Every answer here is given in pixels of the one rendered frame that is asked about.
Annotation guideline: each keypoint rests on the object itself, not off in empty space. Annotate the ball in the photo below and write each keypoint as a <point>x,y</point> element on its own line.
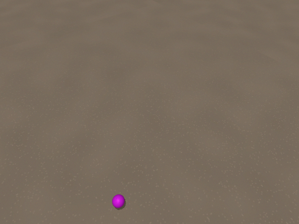
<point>118,201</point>

